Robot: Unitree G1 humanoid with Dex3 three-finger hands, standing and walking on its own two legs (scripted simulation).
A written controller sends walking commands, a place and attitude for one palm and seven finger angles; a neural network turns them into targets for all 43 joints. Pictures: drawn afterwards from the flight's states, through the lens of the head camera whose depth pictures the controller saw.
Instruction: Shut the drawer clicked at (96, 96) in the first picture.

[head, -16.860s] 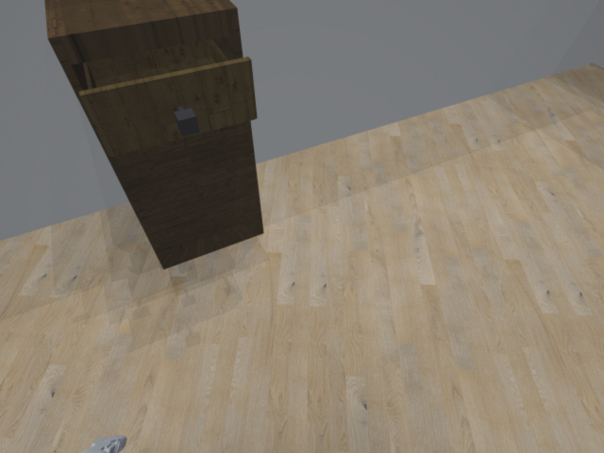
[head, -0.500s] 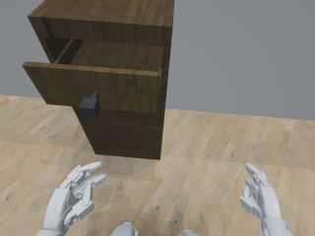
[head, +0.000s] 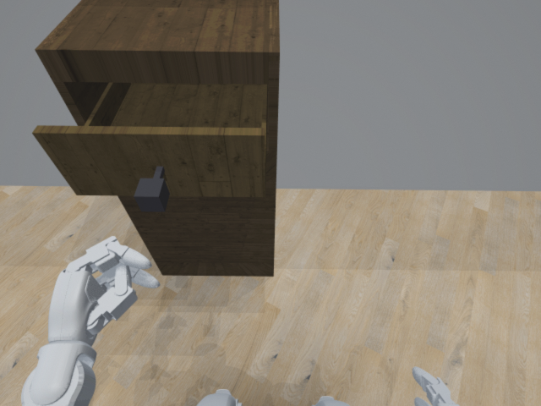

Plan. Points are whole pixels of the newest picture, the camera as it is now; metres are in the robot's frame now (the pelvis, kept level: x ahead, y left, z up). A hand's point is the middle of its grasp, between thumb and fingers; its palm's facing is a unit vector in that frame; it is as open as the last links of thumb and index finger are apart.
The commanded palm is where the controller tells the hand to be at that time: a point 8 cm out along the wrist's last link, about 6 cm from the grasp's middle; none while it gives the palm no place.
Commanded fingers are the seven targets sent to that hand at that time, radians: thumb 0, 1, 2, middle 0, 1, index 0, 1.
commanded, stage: raise the hand and make a fist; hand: left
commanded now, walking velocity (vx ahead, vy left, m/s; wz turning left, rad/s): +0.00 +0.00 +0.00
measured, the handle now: (155, 185) +0.47 +0.22 +0.03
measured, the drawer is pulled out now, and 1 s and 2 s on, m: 0.15 0.15 0.15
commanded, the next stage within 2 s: bring the fist close to the handle in 0.98 s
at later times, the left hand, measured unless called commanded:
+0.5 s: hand (139, 271) +0.26 +0.17 +0.12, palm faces -0.01 -1.00 -0.06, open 3.2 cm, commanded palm +0.24 +0.23 +0.13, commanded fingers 0.00 0.90 0.90 -1.40 -1.60 -1.40 -1.60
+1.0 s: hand (120, 258) +0.27 +0.19 +0.14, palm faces +0.07 -1.00 -0.06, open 3.3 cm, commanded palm +0.24 +0.23 +0.13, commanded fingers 0.00 0.90 0.90 -1.40 -1.60 -1.40 -1.60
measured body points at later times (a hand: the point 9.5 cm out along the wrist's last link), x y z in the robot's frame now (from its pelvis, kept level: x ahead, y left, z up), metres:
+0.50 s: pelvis +0.03 +0.01 +0.02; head +0.04 +0.00 +0.47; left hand +0.25 +0.22 +0.12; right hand +0.23 -0.19 -0.04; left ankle +0.03 +0.12 -0.69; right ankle +0.02 -0.12 -0.69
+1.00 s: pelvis +0.02 -0.01 +0.03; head +0.03 -0.02 +0.48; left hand +0.26 +0.24 +0.14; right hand +0.20 -0.25 -0.05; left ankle +0.03 +0.12 -0.69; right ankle +0.02 -0.12 -0.69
